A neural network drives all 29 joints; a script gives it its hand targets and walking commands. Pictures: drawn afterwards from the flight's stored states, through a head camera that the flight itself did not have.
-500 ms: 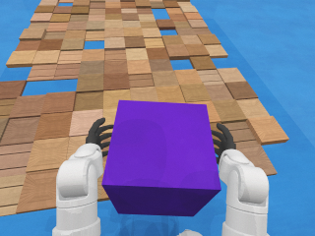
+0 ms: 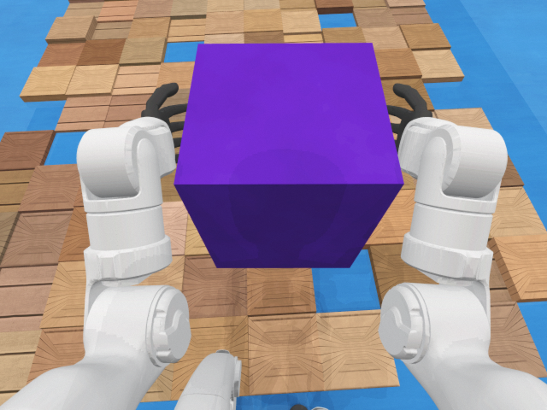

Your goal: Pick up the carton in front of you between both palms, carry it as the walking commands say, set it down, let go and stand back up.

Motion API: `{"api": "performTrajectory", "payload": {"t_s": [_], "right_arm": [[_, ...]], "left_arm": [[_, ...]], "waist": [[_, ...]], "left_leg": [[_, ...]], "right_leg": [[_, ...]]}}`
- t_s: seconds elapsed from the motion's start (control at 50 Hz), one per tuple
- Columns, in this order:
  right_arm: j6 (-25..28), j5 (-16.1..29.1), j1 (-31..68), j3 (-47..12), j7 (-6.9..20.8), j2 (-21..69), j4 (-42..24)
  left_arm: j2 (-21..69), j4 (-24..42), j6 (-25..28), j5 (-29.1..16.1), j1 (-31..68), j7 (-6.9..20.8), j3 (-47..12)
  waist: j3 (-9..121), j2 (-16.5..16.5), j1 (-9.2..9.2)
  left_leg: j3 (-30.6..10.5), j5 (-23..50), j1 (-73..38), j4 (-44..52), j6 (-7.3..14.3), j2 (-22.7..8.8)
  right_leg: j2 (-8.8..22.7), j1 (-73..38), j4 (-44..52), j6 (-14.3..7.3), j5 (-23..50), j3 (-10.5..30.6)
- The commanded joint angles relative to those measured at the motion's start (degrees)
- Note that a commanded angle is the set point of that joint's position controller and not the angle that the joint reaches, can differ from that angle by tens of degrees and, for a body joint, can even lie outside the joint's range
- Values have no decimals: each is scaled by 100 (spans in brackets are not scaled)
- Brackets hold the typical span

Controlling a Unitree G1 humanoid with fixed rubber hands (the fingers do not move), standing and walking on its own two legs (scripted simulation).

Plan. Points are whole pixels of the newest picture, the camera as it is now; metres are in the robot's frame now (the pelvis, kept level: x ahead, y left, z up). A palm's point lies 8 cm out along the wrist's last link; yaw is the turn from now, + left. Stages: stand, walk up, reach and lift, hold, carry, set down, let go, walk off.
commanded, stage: carry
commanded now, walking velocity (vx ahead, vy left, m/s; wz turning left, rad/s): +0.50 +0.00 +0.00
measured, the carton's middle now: (283, 170) +0.42 +0.01 +0.09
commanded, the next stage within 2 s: none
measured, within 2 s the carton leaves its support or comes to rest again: neither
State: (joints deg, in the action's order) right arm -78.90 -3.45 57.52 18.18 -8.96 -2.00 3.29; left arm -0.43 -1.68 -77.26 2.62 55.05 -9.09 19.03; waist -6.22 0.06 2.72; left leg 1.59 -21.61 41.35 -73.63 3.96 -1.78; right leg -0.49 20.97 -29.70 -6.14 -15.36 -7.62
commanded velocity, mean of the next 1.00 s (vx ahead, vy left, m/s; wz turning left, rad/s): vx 0.50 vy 0.00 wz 0.00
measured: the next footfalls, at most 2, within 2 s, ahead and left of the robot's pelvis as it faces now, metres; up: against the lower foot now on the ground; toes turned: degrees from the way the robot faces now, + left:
left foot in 0.20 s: +0.36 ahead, +0.10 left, +0.05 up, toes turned +2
right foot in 0.56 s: +0.55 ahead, -0.10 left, +0.05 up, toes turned -6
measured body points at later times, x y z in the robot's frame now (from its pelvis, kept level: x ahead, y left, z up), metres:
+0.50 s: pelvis +0.34 +0.02 +0.05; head +0.43 -0.01 +0.49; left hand +0.74 +0.09 +0.17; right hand +0.69 -0.21 +0.16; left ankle +0.32 +0.10 -0.69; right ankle +0.44 -0.10 -0.66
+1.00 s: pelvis +0.67 +0.00 +0.04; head +0.64 +0.01 +0.49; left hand +0.95 +0.16 +0.14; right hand +0.96 -0.14 +0.15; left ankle +0.79 +0.09 -0.69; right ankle +0.51 -0.10 -0.68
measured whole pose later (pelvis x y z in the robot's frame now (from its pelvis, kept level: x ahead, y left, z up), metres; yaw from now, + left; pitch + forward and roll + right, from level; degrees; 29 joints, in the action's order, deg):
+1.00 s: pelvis +0.67 +0.00 +0.04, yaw -1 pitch +4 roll -1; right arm -74.0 -8.4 12.9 7.7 -4.5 8.3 -17.9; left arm 8.3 16.5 -72.5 6.6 13.2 -4.7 8.6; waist 10.0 -0.1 2.6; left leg 8.5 -2.1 26.7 -25.3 2.7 -1.8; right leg 0.0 -1.2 -19.6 1.8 -23.8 -5.4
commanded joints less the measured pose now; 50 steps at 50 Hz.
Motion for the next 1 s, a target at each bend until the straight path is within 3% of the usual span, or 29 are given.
{"api": "performTrajectory", "payload": {"t_s": [0.0,0.06,0.1,0.14,0.16,0.18,0.2,0.22,0.24,0.26,0.28,0.3,0.34,0.4,0.48,0.52,0.54,0.56,0.58,0.6,0.62,0.64,0.66,0.72,0.76,0.84,0.88,0.92,0.98], "right_arm": [[204,1807,3223,-3266,1038,6095,-126],[364,1751,3189,-3550,1102,6214,-405],[460,1802,3248,-3771,1108,6141,-667],[509,1867,3044,-3987,1097,6065,-776],[531,1883,2921,-4069,1103,6009,-823],[554,1918,2796,-4119,1127,6001,-850],[612,1937,2800,-4144,1163,5923,-930],[689,1969,2688,-4193,1188,5912,-852],[646,2170,2542,-4306,1236,6122,-905],[676,2327,2639,-4398,1293,6237,-1243],[681,2525,2862,-4505,1329,6383,-1594],[681,2727,3112,-4667,1346,6500,-1879],[700,2893,3056,-4817,1364,6619,-2133],[712,2919,2580,-4914,1435,6526,-2285],[627,2725,1570,-4912,1605,6331,-2189],[559,2470,764,-4855,1639,6219,-2033],[525,2344,509,-4832,1651,6139,-1997],[443,2284,507,-4806,1669,6137,-2023],[368,2200,336,-4735,1700,6089,-2050],[360,2109,132,-4741,1727,6115,-2048],[382,2025,-13,-4705,1738,6140,-2155],[415,1911,-231,-4683,1730,6183,-2240],[460,1804,-442,-4666,1699,6174,-2362],[548,1514,-970,-4747,1479,5893,-2792],[510,1396,-1465,-4748,1381,5869,-2657],[468,1219,-2010,-4670,1367,5687,-2307],[476,1273,-2006,-4693,1446,5764,-2185],[508,1397,-1975,-4739,1558,5931,-2051],[593,1601,-2043,-4822,1755,6184,-1747]], "left_arm": [[5987,500,-35,-2292,3870,1469,-3369],[6079,821,99,-2269,3852,1537,-3688],[6060,1078,181,-2372,3926,1564,-3959],[5971,1102,231,-2422,3713,1580,-4168],[5900,1048,253,-2418,3510,1587,-4217],[5837,1001,278,-2416,3402,1596,-4260],[5850,1032,293,-2375,3398,1600,-4314],[5912,1170,278,-2435,3353,1604,-4312],[5756,1155,271,-2316,3279,1577,-4328],[5749,1317,291,-2263,3322,1543,-4243],[5722,1388,311,-2118,3186,1492,-4145],[5675,1399,346,-1943,2971,1433,-4013],[5491,1439,402,-1601,2429,1342,-3808],[5279,1476,479,-1131,1665,1275,-3711],[5069,1797,488,-863,768,1255,-3844],[5142,1826,409,-933,276,1347,-4037],[5185,1816,358,-984,59,1415,-4123],[5128,1690,353,-939,-236,1467,-4130],[5179,1638,350,-958,-445,1499,-4157],[5368,1834,322,-1106,-543,1541,-4329],[5616,2142,316,-1282,-429,1590,-4489],[5798,2496,310,-1476,-253,1636,-4688],[5938,2767,303,-1683,-169,1684,-4895],[6049,3085,289,-2191,-312,1841,-5224],[5803,2960,219,-2376,-561,1904,-5259],[5582,2460,182,-2372,-1063,2037,-5238],[5644,2234,226,-2310,-1192,2068,-5235],[5781,2071,292,-2238,-1240,2077,-5255],[5968,1839,407,-2066,-1440,2043,-5251]], "waist": [[3781,-751,262],[3394,-633,298],[2989,-482,186],[3175,-1053,-123],[3437,-1103,-349],[3902,-892,-779],[4498,-206,-994],[5301,2122,-1165],[5433,1838,-1113],[4854,1196,-1170],[4316,444,-1082],[4066,250,-1024],[3981,212,-1020],[3865,260,-1001],[3406,633,-679],[3356,390,-488],[3362,211,-291],[3665,-849,-85],[3943,-1625,28],[3795,-1079,14],[3564,-430,36],[3393,-113,18],[3257,-54,-20],[2995,-383,31],[2821,-544,42],[2485,-838,45],[2259,-799,-33],[2152,-728,-184],[2434,-455,-339]], "left_leg": [[227,-39,1716,-224,-30,-85],[495,65,1885,375,-31,-20],[806,637,520,2332,-52,214],[1194,1358,-947,3201,122,607],[1434,1532,-1839,3545,176,908],[1341,2361,-3109,4441,234,831],[116,2743,-5018,4289,769,237],[-3162,3715,-6906,4492,2121,-1616],[-3184,3934,-7133,4408,2098,-1628],[-2838,3977,-6820,4249,1885,-1435],[-2478,3780,-6451,4327,1447,-1360],[-2288,3501,-6249,4413,1208,-1281],[-2042,2976,-5974,4629,1061,-1138],[-1623,3422,-5565,4777,1096,-1159],[-327,3178,-3917,4860,446,-684],[107,3008,-3213,4081,178,-497],[304,2596,-2768,3426,35,-345],[288,1072,-1095,2544,-339,27],[163,-609,-59,1229,-397,295],[-188,-607,262,728,-309,60],[-212,-343,321,790,-319,-7],[-184,-134,300,1045,-329,-79],[-167,-37,119,1435,-355,-110],[125,147,-175,2391,-410,94],[205,530,-293,3052,-424,88],[291,1975,-408,3969,-323,36],[360,2344,-629,4336,-231,-22],[620,2486,-1383,4705,-146,7],[1180,2459,-3140,5247,-148,254]], "right_leg": [[1539,-4367,67,-687,4204,1729],[1322,-4162,260,-665,4127,1497],[936,-3072,637,-512,3995,876],[804,-2739,131,-241,5687,317],[793,-2585,-539,-135,6534,100],[745,-2363,-1609,83,6279,-164],[419,-867,-2800,276,4753,140],[-560,1347,-5481,694,29,537],[-380,1870,-6361,541,-1217,1303],[-279,2470,-6381,448,-1314,1409],[-70,2788,-5769,341,-1320,1229],[77,2950,-5124,294,-1199,1252],[160,2701,-4159,356,-929,1202],[119,2151,-2182,543,-775,912],[-205,-230,370,717,1788,193],[-122,-1564,795,651,2487,-48],[89,-2217,796,576,2254,-33],[1270,-3856,589,-216,3097,1701],[2133,-4503,704,-899,2705,3301],[2120,-4258,782,-941,2182,3326],[1977,-3883,883,-834,2268,3076],[1904,-3602,972,-682,2397,2837],[1784,-3263,1126,-542,2172,2597],[1550,-2861,1496,-441,1497,2213],[1507,-2710,1626,-440,1374,1988],[1319,-2721,1550,-228,2105,1422],[1314,-2615,1638,-131,2207,1232],[1231,-2301,1505,48,2843,863],[844,-1918,92,354,3406,191]]}}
